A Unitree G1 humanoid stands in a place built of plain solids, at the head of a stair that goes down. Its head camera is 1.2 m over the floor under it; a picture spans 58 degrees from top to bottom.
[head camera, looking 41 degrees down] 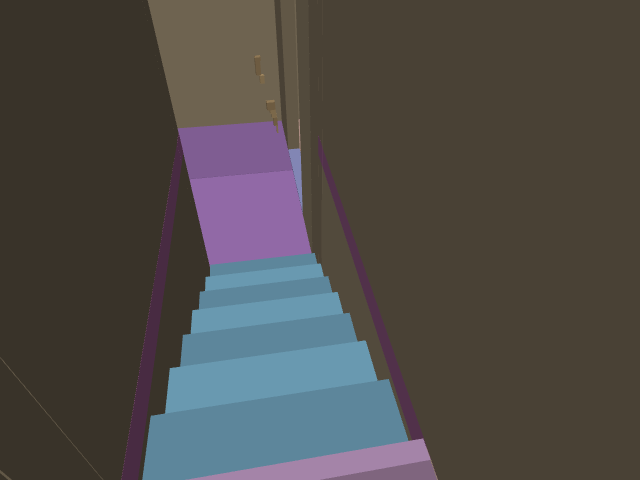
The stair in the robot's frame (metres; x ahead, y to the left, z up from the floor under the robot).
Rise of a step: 0.15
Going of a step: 0.28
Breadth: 0.80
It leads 10 degrees to the left of straight ahead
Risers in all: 8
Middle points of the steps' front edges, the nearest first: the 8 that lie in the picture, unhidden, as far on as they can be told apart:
0.48 0.11 0.00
0.75 0.16 -0.15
1.03 0.20 -0.31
1.31 0.25 -0.46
1.58 0.30 -0.62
1.86 0.34 -0.77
2.13 0.39 -0.93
2.41 0.43 -1.08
